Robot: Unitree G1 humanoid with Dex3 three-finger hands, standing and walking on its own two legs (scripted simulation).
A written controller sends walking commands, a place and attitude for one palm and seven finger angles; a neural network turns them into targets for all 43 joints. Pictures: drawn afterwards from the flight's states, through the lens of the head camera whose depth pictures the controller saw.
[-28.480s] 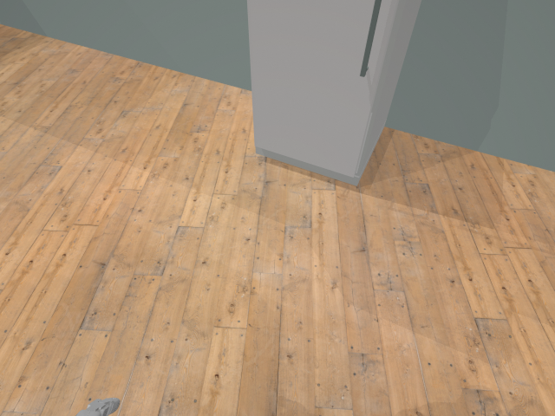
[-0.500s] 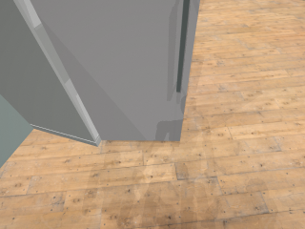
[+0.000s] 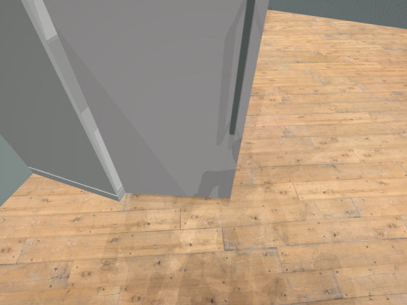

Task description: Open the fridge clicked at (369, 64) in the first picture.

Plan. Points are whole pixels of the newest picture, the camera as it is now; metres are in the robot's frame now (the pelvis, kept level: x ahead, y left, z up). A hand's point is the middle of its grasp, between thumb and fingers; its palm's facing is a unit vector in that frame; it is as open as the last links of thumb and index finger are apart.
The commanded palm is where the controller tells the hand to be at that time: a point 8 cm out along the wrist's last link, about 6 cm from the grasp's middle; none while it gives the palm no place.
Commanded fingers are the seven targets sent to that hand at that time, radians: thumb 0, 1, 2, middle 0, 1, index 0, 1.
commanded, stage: let the arm hang, fingers relaxed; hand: right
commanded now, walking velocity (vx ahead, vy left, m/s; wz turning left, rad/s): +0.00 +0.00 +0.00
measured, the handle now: (239, 74) +0.70 -0.05 +0.08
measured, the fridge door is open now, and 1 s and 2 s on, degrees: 75 75 75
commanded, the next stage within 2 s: look to check the result in 0.18 s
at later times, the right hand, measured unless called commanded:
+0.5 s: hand out of the picture +0.11 -0.23 -0.16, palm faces -0.05 +0.95 -0.32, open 7.4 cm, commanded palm none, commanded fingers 0.00 -0.90 -0.90 0.20 0.30 0.20 0.30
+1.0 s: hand out of the picture +0.13 -0.21 -0.16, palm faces -0.05 +0.95 -0.31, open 7.4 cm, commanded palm none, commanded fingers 0.00 -0.90 -0.90 0.20 0.30 0.20 0.30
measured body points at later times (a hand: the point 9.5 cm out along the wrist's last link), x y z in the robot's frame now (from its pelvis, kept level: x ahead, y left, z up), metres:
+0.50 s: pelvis +0.03 +0.01 +0.01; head +0.06 +0.01 +0.45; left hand +0.12 +0.31 -0.13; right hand +0.11 -0.28 -0.13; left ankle +0.01 +0.13 -0.74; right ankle +0.05 -0.09 -0.74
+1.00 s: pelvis +0.04 +0.02 +0.01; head +0.07 +0.02 +0.46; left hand +0.11 +0.31 -0.13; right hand +0.13 -0.26 -0.13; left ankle +0.01 +0.13 -0.74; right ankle +0.05 -0.09 -0.74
